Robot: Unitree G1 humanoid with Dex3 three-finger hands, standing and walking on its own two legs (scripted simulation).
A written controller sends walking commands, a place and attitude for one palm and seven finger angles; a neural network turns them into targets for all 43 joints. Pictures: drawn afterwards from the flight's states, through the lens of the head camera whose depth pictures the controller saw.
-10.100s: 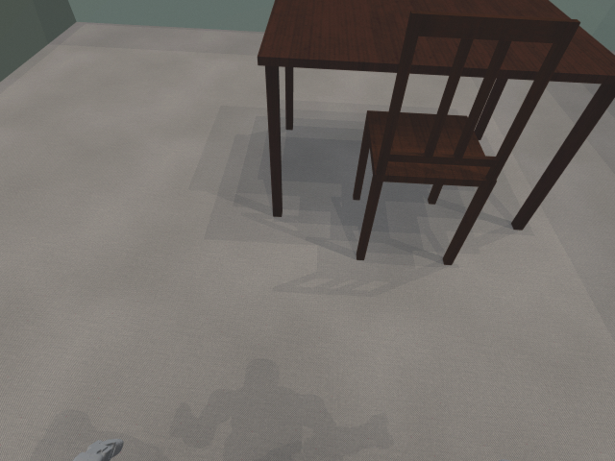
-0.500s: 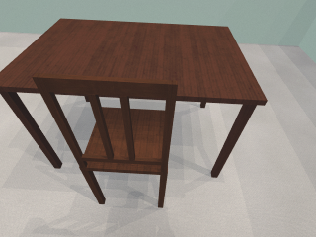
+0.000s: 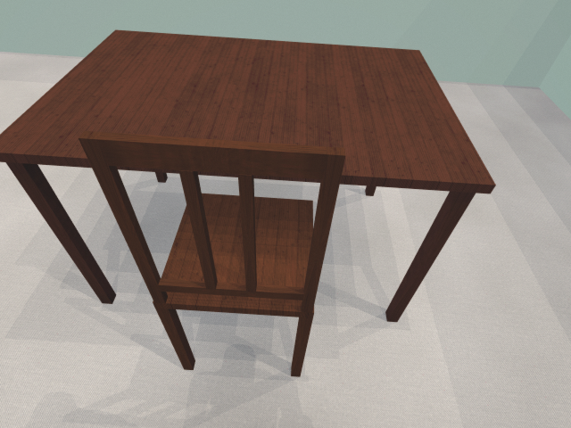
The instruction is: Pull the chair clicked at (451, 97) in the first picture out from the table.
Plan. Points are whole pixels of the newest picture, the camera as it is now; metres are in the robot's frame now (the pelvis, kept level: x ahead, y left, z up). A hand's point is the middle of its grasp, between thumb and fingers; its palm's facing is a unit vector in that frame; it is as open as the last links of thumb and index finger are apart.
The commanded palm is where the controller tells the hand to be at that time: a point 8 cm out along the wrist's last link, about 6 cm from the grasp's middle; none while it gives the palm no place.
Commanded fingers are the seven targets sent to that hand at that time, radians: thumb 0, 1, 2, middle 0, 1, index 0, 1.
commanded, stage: look again from close up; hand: left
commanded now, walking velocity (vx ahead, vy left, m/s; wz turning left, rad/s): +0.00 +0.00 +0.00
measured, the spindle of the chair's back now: (201, 237) +0.46 +0.19 -0.05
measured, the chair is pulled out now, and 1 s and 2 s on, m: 0.00 0.00 0.00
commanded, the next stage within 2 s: none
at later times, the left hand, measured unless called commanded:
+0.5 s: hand out of the picture -0.04 +0.16 -0.18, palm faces +0.04 -0.99 -0.14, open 7.4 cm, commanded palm none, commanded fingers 0.00 0.90 0.90 -0.20 -0.30 -0.20 -0.30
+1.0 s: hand out of the picture -0.03 +0.14 -0.18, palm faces +0.04 -0.99 -0.13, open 7.4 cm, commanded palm none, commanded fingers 0.00 0.90 0.90 -0.20 -0.30 -0.20 -0.30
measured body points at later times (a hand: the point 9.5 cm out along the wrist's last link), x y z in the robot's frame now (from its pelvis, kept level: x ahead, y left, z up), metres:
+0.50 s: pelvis +0.00 +0.01 +0.00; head +0.00 +0.02 +0.45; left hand -0.04 +0.21 -0.17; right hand -0.03 -0.20 -0.16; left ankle +0.01 +0.04 -0.74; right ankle -0.01 -0.14 -0.74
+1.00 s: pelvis +0.01 +0.00 +0.00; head +0.00 +0.01 +0.45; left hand -0.03 +0.19 -0.17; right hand -0.02 -0.21 -0.16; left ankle +0.01 +0.04 -0.74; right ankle -0.01 -0.14 -0.74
